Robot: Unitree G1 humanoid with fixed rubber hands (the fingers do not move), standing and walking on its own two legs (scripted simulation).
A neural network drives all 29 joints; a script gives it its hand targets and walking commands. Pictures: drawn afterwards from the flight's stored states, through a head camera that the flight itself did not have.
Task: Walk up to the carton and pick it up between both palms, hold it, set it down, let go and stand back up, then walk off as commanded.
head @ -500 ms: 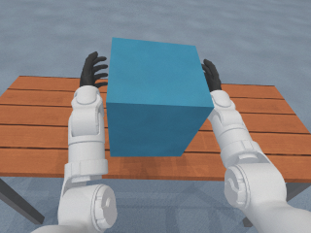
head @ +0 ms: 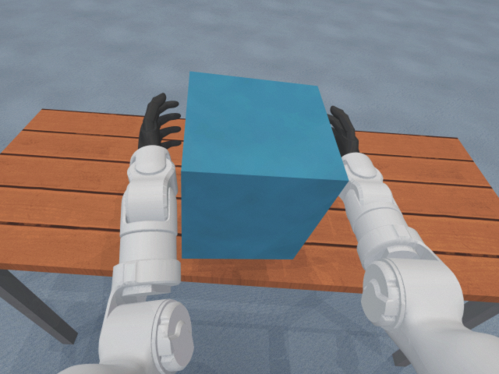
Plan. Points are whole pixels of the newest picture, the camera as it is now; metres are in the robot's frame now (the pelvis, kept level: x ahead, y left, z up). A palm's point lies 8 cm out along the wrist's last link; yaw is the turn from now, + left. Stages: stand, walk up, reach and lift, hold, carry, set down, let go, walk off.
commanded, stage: set down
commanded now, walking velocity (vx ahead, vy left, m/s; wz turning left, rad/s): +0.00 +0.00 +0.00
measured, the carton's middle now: (247, 175) +0.41 +0.04 +0.10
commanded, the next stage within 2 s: none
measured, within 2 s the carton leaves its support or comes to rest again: neither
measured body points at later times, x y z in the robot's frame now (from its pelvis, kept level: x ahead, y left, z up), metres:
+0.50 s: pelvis +0.01 -0.01 +0.00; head +0.01 +0.01 +0.45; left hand +0.39 +0.18 +0.16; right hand +0.46 -0.12 +0.13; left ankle +0.00 +0.16 -0.75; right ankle +0.00 -0.11 -0.75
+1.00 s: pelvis +0.01 -0.01 +0.00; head +0.05 +0.00 +0.45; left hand +0.41 +0.18 +0.13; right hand +0.48 -0.11 +0.11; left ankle +0.00 +0.16 -0.75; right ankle +0.00 -0.11 -0.75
